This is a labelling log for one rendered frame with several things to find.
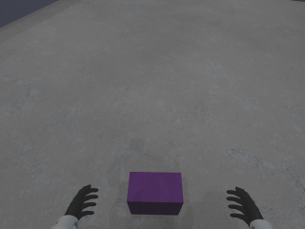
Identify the robot right hand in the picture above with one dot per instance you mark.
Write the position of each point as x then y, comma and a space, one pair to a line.
248, 208

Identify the right robot forearm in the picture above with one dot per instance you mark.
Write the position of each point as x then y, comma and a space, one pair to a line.
260, 224

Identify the carton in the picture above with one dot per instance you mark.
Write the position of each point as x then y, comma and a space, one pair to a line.
155, 193

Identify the robot left hand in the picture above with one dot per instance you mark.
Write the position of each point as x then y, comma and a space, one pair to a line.
77, 204

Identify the left robot forearm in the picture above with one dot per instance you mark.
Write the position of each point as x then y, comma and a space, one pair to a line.
66, 222

